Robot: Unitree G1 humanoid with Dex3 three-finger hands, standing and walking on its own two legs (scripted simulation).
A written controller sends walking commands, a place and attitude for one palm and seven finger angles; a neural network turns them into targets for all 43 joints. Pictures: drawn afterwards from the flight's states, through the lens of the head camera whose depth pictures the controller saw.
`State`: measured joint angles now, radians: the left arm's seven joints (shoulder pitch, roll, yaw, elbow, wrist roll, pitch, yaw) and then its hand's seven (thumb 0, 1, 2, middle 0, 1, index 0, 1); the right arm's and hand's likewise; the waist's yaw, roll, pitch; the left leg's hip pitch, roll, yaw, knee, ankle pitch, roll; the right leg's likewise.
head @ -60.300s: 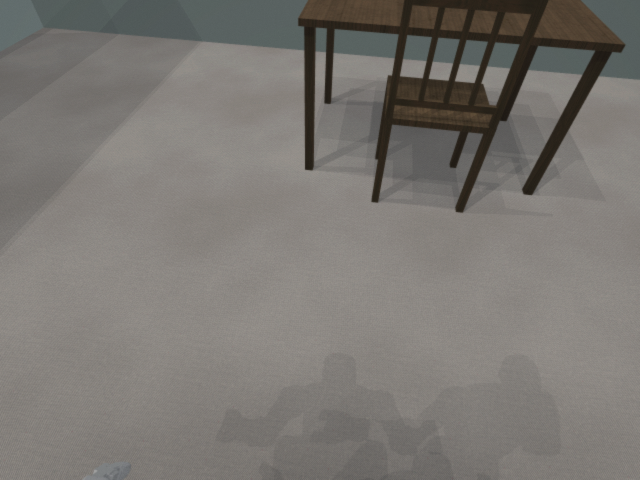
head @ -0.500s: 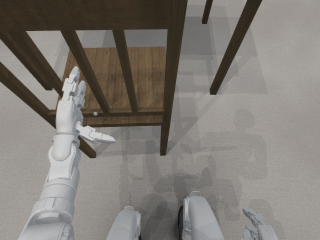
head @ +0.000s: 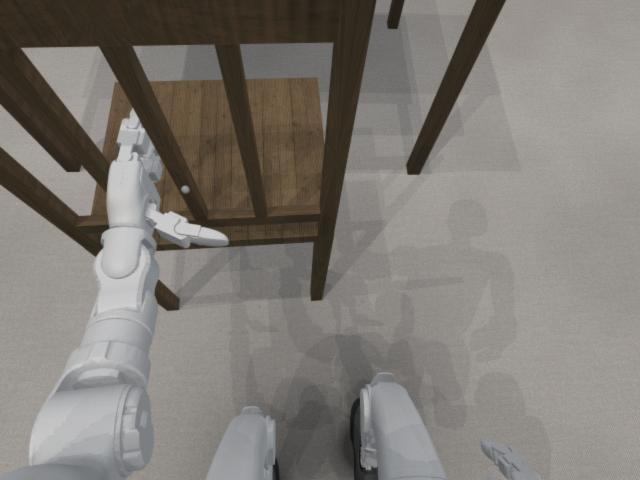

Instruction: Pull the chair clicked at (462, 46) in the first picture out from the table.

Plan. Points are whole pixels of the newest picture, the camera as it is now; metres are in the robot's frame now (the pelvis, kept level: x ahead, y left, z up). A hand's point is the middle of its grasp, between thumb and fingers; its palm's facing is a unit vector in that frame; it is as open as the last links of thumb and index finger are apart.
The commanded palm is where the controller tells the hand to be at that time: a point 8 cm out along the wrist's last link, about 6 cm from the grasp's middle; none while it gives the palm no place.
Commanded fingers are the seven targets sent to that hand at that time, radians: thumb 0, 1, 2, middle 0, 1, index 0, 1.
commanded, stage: push the fingers through the gap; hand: left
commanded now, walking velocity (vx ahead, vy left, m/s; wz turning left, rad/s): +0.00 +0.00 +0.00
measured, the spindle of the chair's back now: (170, 153) +0.50 +0.16 +0.04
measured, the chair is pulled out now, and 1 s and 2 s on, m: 0.25 0.25 0.28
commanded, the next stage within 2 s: hook a spindle and tug to test in 0.48 s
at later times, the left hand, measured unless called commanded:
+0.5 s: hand (183, 186) +0.46 +0.15 +0.03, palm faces +0.02 -1.00 -0.06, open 16.9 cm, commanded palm +0.43 +0.19 +0.02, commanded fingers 0.00 -0.50 0.30 -0.06 -0.08 -0.06 -0.08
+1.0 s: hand (189, 184) +0.47 +0.14 +0.02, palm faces +0.02 -1.00 -0.05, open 14.6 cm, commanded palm +0.44 +0.19 +0.02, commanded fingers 0.00 -0.11 0.47 -0.45 -1.29 -0.45 -1.29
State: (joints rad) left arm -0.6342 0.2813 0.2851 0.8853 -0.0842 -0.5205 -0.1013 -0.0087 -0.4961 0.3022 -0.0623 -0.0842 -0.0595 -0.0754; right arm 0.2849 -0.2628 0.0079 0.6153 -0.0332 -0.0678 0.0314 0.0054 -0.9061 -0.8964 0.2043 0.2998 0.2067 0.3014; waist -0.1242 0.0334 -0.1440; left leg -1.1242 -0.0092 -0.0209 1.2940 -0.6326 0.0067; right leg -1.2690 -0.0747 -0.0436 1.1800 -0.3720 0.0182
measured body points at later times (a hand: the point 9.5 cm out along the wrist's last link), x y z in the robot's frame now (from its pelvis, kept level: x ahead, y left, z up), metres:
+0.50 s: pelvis +0.00 +0.00 +0.00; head +0.15 +0.00 +0.43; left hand +0.45 +0.20 +0.04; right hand +0.07 -0.27 -0.12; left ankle -0.02 +0.11 -0.62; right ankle +0.09 -0.14 -0.62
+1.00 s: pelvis +0.00 +0.00 +0.00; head +0.15 +0.00 +0.42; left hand +0.46 +0.19 +0.03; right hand +0.06 -0.27 -0.12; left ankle -0.02 +0.11 -0.62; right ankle +0.09 -0.14 -0.62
